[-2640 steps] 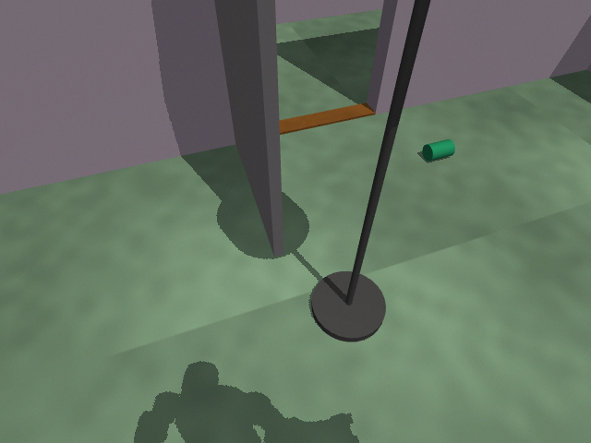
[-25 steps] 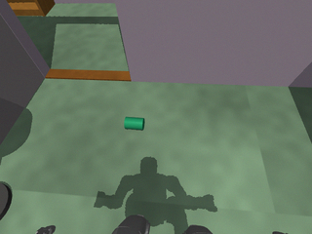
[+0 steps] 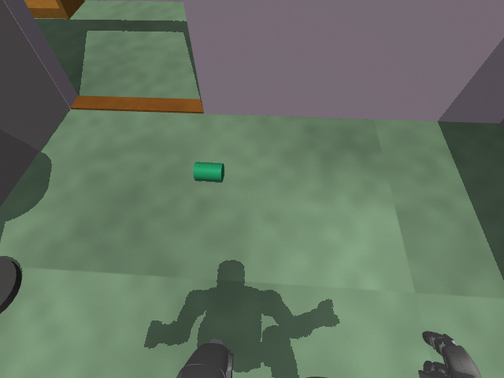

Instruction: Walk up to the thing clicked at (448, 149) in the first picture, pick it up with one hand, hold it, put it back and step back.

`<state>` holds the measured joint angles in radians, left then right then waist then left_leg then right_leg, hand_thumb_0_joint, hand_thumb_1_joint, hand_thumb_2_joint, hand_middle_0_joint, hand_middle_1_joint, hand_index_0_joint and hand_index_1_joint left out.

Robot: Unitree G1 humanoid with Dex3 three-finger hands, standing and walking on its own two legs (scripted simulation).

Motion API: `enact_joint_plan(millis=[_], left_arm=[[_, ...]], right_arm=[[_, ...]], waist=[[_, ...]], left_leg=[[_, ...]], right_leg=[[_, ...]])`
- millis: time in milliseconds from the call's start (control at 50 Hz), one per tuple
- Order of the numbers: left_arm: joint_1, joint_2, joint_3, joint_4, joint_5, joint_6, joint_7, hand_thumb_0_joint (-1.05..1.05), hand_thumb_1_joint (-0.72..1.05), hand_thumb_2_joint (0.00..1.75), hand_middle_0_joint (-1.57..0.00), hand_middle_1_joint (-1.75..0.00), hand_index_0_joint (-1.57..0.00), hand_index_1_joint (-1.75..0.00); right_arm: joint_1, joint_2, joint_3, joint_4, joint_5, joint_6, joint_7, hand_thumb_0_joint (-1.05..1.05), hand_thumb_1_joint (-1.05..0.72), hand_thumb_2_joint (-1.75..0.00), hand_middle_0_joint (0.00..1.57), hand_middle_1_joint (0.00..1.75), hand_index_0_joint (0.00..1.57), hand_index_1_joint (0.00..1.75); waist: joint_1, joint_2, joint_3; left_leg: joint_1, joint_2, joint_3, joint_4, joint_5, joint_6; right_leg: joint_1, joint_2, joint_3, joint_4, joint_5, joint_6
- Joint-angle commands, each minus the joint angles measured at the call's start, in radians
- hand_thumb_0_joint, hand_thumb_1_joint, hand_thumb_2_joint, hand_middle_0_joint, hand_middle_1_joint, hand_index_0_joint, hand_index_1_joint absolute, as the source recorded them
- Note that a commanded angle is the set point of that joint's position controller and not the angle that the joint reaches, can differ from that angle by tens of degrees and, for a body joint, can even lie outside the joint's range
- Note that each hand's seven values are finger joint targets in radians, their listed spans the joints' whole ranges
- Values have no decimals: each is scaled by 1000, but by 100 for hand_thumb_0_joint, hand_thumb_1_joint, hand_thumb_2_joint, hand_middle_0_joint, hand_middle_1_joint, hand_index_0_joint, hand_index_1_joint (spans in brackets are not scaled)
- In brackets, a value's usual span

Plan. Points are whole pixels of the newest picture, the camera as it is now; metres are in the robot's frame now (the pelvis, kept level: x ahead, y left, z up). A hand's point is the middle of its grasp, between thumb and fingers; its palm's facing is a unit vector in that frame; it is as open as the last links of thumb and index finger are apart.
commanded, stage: step back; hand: left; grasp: from above
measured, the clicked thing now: (209, 171) +1.05 +0.27 -0.71
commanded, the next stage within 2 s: stand in 1.10 s
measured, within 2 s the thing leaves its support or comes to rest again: neither
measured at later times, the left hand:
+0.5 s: hand out of the picture +0.00 +0.28 -0.13, palm faces +0.06 -0.91 -0.40, open 7.4 cm
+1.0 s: hand out of the picture +0.05 +0.29 -0.14, palm faces +0.08 -0.93 -0.37, open 7.4 cm
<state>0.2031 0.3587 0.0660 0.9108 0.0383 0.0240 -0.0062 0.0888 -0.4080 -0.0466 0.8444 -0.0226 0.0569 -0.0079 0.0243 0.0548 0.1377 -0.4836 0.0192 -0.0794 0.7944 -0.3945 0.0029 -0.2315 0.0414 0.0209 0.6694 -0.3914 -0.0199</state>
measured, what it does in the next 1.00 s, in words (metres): steps on the spot: left foot, then left foot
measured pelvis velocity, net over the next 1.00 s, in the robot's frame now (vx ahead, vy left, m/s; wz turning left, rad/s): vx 0.00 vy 0.01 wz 0.06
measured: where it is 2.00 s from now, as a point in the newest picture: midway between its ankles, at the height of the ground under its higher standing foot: outside the picture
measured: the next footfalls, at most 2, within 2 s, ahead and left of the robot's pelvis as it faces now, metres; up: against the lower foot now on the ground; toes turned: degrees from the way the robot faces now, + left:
left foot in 0.22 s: +0.00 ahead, +0.14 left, +0.00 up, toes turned +2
left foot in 0.78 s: +0.08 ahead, +0.15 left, +0.00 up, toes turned +6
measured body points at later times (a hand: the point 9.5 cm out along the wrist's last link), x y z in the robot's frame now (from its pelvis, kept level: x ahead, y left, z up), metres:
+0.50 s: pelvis -0.04 -0.01 +0.01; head -0.04 -0.01 +0.46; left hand +0.00 +0.32 -0.10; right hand +0.02 -0.31 -0.12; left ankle -0.04 +0.13 -0.71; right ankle -0.02 -0.11 -0.72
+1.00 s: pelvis +0.00 +0.01 +0.01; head +0.03 +0.02 +0.46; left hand +0.05 +0.33 -0.12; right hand +0.15 -0.26 -0.11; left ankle +0.04 +0.14 -0.72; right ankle -0.01 -0.12 -0.72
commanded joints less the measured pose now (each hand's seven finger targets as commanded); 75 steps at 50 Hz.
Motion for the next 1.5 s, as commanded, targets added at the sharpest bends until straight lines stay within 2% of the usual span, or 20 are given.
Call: enact_joint_plan(millis=[0,120,180,200,220,240,260,420,440,480,500,600,720,760,780,820,900,980,1140,1480], left_arm=[[-131,300,74,-109,3,-49,36,0,90,90,-20,-30,-20,-30],[-33,305,83,-74,19,-53,21,0,90,90,-20,-30,-20,-30],[-42,284,61,-68,6,-37,10,0,90,90,-20,-30,-20,-30],[-11,239,44,-59,5,-32,9,0,90,90,-20,-30,-20,-30],[-34,180,26,-63,-15,-34,4,0,90,90,-20,-30,-20,-30],[-86,252,53,-45,-19,-34,10,0,90,90,-20,-30,-20,-30],[-77,256,54,-46,-17,-38,5,0,90,90,-20,-30,-20,-30],[75,209,62,49,-8,-63,-5,0,90,90,-20,-30,-20,-30],[111,225,71,58,-2,-67,3,0,90,90,-20,-30,-20,-30],[141,362,101,47,12,-76,14,0,90,90,-20,-30,-20,-30],[53,360,99,4,6,-83,15,0,90,90,-20,-30,-20,-30],[-11,278,69,-9,-7,-106,16,0,90,90,-20,-30,-20,-30],[-36,266,41,-11,-26,-80,22,0,90,90,-20,-30,-20,-30],[-23,222,20,-24,-31,-70,23,0,90,90,-20,-30,-20,-30],[-11,190,9,-28,-43,-63,22,0,90,90,-20,-30,-20,-30],[-33,208,16,9,-47,-43,28,0,90,90,-20,-30,-20,-30],[43,200,10,76,-37,-57,26,0,90,90,-20,-30,-20,-30],[-69,275,23,78,-24,-76,23,0,90,90,-20,-30,-20,-30],[-103,198,-19,133,-37,-72,15,0,90,90,-20,-30,-20,-30],[-162,212,-22,170,-32,-67,12,0,90,90,-20,-30,-20,-30]], right_arm=[[32,-178,-57,-34,12,-22,-13,0,-90,-90,20,30,20,30],[23,-162,-52,-10,-13,-53,16,0,-90,-90,20,30,20,30],[110,-147,-59,49,-10,-77,16,0,-90,-90,20,30,20,30],[145,-167,-72,68,-17,-85,11,0,-90,-90,20,30,20,30],[132,-239,-82,62,-22,-91,8,0,-90,-90,20,30,20,30],[121,-300,-89,54,-18,-91,12,0,-90,-90,20,30,20,30],[85,-276,-84,44,-20,-100,13,0,-90,-90,20,30,20,30],[38,-210,-67,39,-13,-72,21,0,-90,-90,20,30,20,30],[63,-166,-54,42,-12,-65,18,0,-90,-90,20,30,20,30],[15,-123,-43,9,-11,-66,4,0,-90,-90,20,30,20,30],[48,-172,-57,23,-10,-70,0,0,-90,-90,20,30,20,30],[137,-144,-50,77,-7,-85,15,0,-90,-90,20,30,20,30],[98,-106,-43,87,0,-84,11,0,-90,-90,20,30,20,30],[123,-150,-55,104,-7,-92,-1,0,-90,-90,20,30,20,30],[114,-197,-62,94,-9,-99,-7,0,-90,-90,20,30,20,30],[42,-227,-61,90,4,-96,-5,0,-90,-90,20,30,20,30],[-75,-196,-41,88,2,-82,-6,0,-90,-90,20,30,20,30],[-47,-125,-23,125,17,-76,1,0,-90,-90,20,30,20,30],[-88,-139,-10,189,20,-102,9,0,-90,-90,20,30,20,30],[-84,-140,-2,253,14,-97,12,0,-90,-90,20,30,20,30]], waist=[[-36,-112,-32],[36,-235,-59],[-9,-207,-96],[-20,-122,-117],[-29,85,-109],[-51,86,-67],[-29,34,-36],[31,91,-70],[52,15,-84],[86,-225,-37],[50,-133,16],[-1,-149,-63],[-19,-191,-126],[-34,-92,-191],[-30,51,-240],[-18,84,-233],[29,103,-175],[-35,-62,-182],[-25,-62,-207],[-26,-59,-154]], left_leg=[[-4,-88,-111,326,-39,-8],[62,-30,32,-59,-118,-19],[319,-63,96,-405,2,8],[444,-23,-2,-431,10,28],[418,175,-375,-519,-294,116],[216,296,-504,-602,-510,222],[195,290,-469,-604,-448,229],[34,130,-129,-432,-251,110],[-44,91,-89,-330,-244,78],[-207,-82,-25,100,-183,14],[-163,-31,-91,154,-128,13],[22,13,-30,54,-10,-11],[250,-16,125,-260,180,7],[391,52,30,-328,431,48],[399,201,-177,-381,474,120],[310,295,-246,-404,427,226],[220,212,-97,-359,344,126],[291,89,18,-309,225,25],[434,126,3,-396,523,37],[379,118,12,-521,316,3]], right_leg=[[-172,-310,291,-312,87,-193],[-38,-272,257,-330,-286,-157],[-98,-237,181,-235,-181,-119],[-192,-202,138,-133,-149,-87],[-339,-90,39,-3,-172,-8],[-252,-68,-8,161,-187,3],[-238,-80,38,217,-148,-3],[144,-8,-91,-176,55,-16],[251,-24,-40,-232,21,-22],[152,-414,565,-520,-462,-160],[57,-453,576,-516,-422,-207],[41,-312,196,-379,178,-160],[18,-257,50,-165,633,-106],[-33,-201,23,-52,576,-46],[-66,-108,-13,57,391,4],[-25,-57,-14,81,-115,-3],[51,-86,-14,-145,99,-10],[-4,-210,165,-244,254,-63],[85,-163,63,-304,441,3],[115,-178,69,-423,245,3]])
